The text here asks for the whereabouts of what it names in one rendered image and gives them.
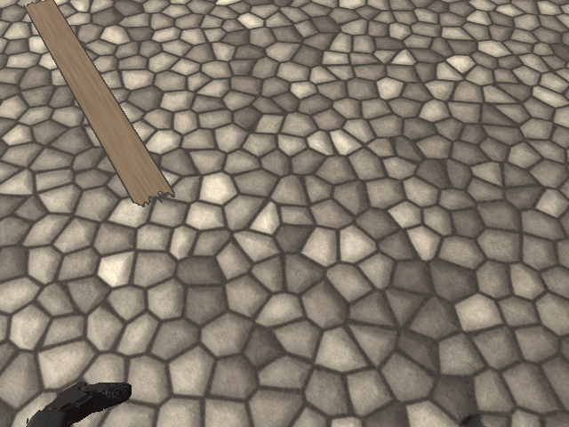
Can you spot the robot left hand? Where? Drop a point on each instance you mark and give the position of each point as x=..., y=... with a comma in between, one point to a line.
x=80, y=400

